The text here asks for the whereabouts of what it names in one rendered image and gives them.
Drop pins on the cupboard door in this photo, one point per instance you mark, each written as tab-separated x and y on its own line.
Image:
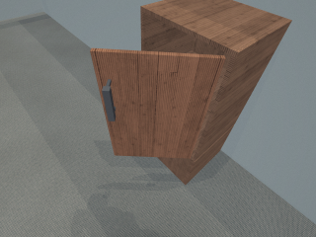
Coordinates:
161	99

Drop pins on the handle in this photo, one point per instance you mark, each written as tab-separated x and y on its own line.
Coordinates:
109	102

